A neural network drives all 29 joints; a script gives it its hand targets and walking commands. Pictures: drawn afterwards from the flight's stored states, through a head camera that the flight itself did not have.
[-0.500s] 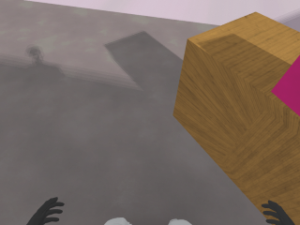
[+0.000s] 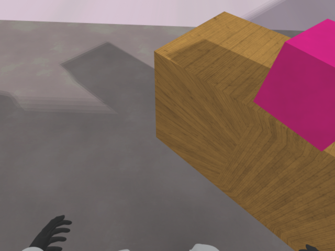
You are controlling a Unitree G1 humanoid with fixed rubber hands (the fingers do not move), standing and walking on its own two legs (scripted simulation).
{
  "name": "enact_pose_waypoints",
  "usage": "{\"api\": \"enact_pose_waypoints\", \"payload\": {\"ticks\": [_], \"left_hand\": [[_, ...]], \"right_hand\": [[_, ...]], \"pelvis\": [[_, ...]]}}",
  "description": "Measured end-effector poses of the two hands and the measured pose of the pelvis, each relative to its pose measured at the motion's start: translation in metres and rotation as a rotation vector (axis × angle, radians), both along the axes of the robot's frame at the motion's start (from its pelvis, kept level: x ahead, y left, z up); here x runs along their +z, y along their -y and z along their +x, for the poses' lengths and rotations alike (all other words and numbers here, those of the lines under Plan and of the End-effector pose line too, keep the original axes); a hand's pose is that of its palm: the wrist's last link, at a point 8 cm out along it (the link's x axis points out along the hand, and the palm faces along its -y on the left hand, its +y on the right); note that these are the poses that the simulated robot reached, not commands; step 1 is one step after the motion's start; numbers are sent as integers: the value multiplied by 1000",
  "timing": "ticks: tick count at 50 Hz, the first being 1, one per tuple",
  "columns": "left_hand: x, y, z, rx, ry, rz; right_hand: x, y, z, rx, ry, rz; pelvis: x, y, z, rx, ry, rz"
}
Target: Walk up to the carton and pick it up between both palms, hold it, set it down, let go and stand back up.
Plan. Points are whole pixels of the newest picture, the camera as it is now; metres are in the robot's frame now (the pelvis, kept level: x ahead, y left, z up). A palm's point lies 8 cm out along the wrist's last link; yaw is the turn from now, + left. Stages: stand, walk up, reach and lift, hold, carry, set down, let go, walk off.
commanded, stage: walk up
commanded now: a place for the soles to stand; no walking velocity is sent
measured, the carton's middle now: (324, 83) +0.57 -0.46 +0.06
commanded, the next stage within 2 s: none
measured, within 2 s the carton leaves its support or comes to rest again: neither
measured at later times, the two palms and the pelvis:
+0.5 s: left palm (83, 173) +0.31 +0.26 -0.08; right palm out of the picture +0.03 -0.35 -0.03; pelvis +0.10 +0.00 +0.02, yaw -15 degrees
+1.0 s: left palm (122, 156) +0.37 +0.15 -0.08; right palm out of the picture +0.07 -0.43 -0.05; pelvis +0.15 -0.08 +0.01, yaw -27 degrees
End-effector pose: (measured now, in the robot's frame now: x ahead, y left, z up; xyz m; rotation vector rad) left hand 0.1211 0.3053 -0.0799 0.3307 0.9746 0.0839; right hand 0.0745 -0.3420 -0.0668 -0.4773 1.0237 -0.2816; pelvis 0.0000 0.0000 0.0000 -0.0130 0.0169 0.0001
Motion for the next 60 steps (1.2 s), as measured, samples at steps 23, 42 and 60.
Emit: {"api": "enact_pose_waypoints", "payload": {"ticks": [23,42,60], "left_hand": [[0,40,176,-263,20,-34],[13,135,215,-397,-45,75],[-7,188,304,-503,2,-28]], "right_hand": [[37,-2,-49,-285,-111,-59],[11,93,8,-387,83,-5],[41,74,-54,-546,-111,-85]], "pelvis": [[15,-4,91,-256,-5,-34],[10,80,122,-417,22,26],[13,94,173,-507,9,-43]]}}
